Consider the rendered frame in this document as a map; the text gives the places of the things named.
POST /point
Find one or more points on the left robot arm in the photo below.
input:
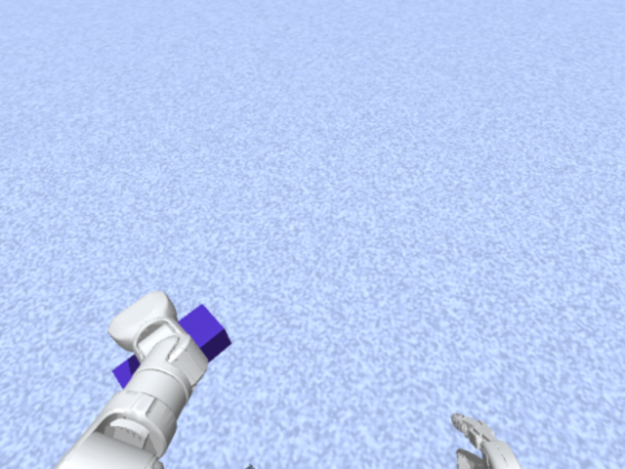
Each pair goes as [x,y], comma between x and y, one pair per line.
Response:
[138,424]

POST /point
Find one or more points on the left robot hand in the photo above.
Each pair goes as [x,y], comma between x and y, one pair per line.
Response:
[124,326]

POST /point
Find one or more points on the right robot hand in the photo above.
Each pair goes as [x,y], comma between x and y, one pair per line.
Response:
[495,454]

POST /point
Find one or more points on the carton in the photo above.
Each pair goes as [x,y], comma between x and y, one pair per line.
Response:
[202,327]

